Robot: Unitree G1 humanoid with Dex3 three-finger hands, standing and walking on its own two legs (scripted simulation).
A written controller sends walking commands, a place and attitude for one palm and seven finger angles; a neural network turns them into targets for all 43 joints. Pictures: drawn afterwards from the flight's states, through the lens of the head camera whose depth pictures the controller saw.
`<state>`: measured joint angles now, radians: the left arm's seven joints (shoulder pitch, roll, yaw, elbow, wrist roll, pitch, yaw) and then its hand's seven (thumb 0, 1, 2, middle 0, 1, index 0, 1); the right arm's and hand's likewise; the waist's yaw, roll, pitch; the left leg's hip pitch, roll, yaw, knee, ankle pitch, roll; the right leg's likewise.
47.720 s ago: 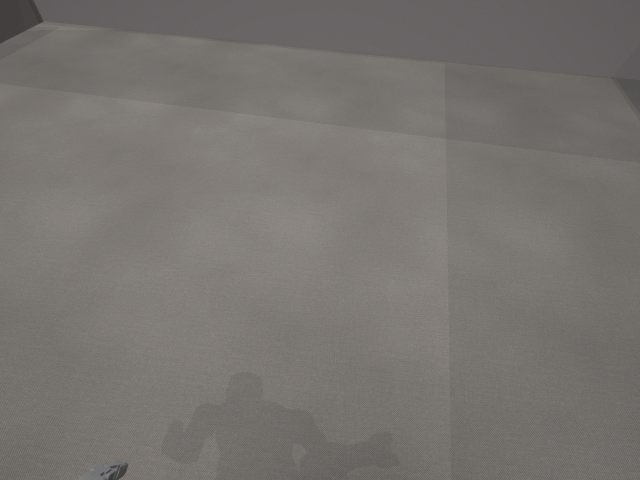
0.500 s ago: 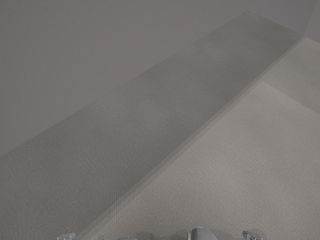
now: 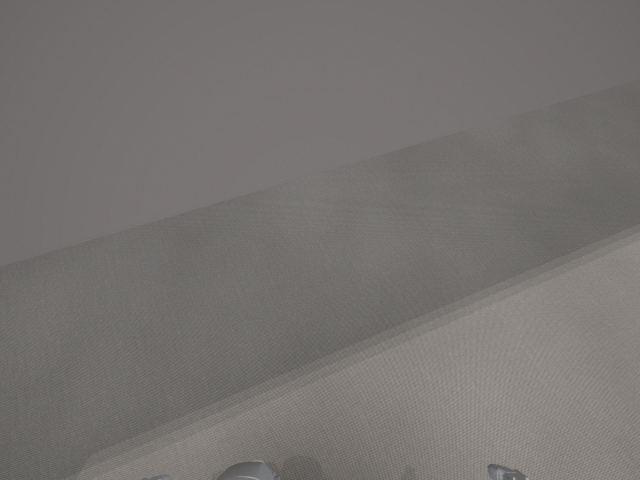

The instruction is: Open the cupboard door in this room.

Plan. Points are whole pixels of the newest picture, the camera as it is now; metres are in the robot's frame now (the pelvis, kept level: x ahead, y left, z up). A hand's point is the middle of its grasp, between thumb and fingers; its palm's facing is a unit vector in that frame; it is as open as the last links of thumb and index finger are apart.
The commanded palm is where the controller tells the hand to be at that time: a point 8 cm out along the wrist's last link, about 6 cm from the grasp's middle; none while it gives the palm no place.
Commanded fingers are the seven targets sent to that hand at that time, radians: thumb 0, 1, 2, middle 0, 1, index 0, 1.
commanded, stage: turn to face it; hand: left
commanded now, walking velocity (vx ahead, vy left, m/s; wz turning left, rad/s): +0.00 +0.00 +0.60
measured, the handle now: out of the picture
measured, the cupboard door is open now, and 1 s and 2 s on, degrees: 47 47 47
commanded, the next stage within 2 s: none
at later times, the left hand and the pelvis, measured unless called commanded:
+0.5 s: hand out of the picture +0.07 +0.18 -0.14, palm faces +0.25 -0.92 -0.29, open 7.4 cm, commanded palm none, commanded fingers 0.00 0.90 0.90 -0.20 -0.30 -0.20 -0.30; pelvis +0.01 -0.04 +0.00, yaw +16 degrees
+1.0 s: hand out of the picture -0.04 +0.21 -0.16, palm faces +0.57 -0.78 -0.26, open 7.4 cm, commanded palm none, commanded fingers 0.00 0.90 0.90 -0.20 -0.30 -0.20 -0.30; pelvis +0.02 -0.01 +0.01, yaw +34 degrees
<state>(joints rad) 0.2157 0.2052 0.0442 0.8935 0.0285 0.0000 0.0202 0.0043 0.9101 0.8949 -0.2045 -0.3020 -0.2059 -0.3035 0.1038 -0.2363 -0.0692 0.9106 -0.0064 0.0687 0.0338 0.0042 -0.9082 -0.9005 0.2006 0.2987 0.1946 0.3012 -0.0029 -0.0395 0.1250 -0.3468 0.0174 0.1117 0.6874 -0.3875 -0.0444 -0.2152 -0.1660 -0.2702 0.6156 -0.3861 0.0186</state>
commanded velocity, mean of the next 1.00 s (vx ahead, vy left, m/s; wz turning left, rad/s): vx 0.00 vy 0.00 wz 0.60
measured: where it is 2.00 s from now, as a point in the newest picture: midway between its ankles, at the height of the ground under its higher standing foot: outside the picture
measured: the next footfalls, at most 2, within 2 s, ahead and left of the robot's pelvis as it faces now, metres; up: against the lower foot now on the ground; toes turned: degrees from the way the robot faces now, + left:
left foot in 0.02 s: +0.05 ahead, +0.11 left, +0.00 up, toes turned +7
right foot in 0.42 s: +0.08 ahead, -0.15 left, +0.00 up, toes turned +10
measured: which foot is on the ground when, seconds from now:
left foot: up 0.00-0.00, down 0.02-0.42, up 0.44-0.78, down 0.80-1.00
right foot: down 0.00-0.02, up 0.04-0.40, down 0.42-0.78, up 0.80-1.00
